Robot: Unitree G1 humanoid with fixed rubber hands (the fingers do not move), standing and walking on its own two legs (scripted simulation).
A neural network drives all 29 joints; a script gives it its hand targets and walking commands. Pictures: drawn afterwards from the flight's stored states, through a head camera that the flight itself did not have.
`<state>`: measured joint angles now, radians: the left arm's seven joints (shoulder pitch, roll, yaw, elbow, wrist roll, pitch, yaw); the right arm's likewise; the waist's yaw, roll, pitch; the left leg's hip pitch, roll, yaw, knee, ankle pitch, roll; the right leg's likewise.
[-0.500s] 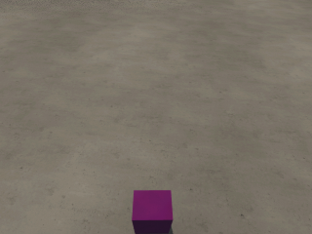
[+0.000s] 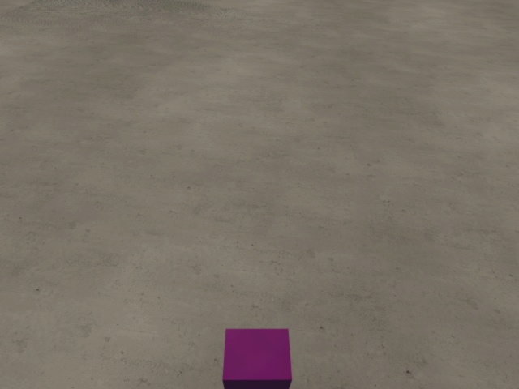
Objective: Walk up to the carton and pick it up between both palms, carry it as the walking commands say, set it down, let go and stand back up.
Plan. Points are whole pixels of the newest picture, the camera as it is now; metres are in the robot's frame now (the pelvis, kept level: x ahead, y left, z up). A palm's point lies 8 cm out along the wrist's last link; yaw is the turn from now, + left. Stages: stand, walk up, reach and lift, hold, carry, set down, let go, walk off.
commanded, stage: stand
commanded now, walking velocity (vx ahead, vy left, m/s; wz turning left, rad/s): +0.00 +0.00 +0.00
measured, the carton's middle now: (256, 368) +0.37 -0.01 -0.64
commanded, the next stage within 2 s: reach and lift in 0.32 s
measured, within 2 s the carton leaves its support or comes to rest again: neither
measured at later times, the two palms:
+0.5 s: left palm out of the picture +0.12 +0.25 -0.14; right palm out of the picture +0.11 -0.24 -0.15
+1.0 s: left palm out of the picture +0.19 +0.22 -0.18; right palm (375, 385) +0.20 -0.22 -0.17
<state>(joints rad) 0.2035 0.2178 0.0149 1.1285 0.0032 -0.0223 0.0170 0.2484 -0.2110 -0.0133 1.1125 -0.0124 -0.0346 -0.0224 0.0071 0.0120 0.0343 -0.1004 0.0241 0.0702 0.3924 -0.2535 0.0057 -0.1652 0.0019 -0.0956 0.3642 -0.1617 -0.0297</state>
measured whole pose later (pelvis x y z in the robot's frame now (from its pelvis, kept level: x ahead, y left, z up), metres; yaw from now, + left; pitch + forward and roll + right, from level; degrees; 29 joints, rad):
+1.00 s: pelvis -0.04 -0.01 -0.07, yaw +5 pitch +19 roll -1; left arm -0.16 0.19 0.09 0.54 0.01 0.32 -0.04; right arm -0.11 -0.13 -0.13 0.46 0.01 0.34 -0.02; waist -0.06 0.03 0.00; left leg -0.90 -0.02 -0.05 0.98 -0.40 -0.01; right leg -0.92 -0.01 -0.05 0.93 -0.33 -0.01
